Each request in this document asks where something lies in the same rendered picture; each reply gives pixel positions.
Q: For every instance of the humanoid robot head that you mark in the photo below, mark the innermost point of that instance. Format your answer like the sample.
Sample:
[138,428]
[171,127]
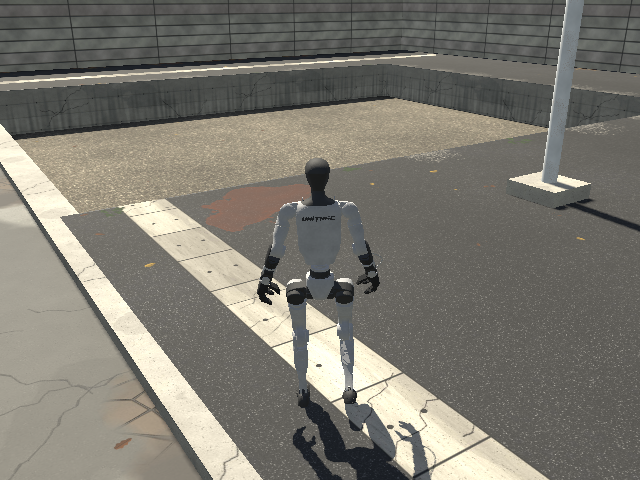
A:
[317,173]

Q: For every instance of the robot left hand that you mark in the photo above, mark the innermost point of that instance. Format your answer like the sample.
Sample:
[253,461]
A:
[262,289]

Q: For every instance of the robot right thigh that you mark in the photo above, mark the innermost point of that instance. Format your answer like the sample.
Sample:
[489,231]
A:
[344,297]

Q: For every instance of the robot left forearm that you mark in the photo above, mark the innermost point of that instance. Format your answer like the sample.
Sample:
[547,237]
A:
[269,267]

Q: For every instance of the left robot upper arm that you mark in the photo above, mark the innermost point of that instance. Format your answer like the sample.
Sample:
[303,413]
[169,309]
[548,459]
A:
[287,211]

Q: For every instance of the robot right hand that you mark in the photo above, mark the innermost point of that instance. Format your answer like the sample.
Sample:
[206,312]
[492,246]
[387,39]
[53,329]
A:
[364,279]

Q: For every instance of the robot right forearm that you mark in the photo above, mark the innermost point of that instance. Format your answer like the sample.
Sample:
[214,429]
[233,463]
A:
[368,262]

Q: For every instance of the right robot upper arm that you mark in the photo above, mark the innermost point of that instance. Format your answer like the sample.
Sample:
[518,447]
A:
[350,210]

